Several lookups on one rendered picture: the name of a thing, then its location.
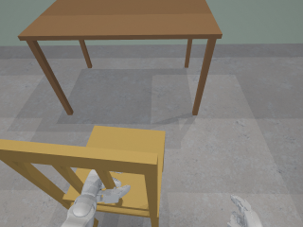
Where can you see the robot left hand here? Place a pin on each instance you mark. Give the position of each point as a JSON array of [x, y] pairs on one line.
[[93, 184]]

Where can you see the chair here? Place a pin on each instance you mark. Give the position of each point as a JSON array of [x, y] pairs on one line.
[[138, 154]]

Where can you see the robot right hand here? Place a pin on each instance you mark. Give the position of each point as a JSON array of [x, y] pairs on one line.
[[249, 218]]

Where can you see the robot left forearm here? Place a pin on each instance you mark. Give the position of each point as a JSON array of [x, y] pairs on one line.
[[82, 212]]

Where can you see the table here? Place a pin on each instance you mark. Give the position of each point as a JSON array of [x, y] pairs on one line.
[[97, 20]]

